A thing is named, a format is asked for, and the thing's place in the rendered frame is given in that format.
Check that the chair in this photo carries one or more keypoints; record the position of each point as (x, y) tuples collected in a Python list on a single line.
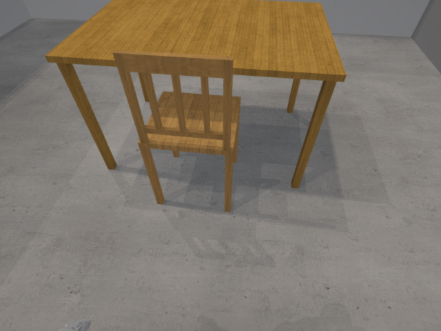
[(187, 122)]

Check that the table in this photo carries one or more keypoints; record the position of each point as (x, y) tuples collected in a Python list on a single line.
[(284, 39)]

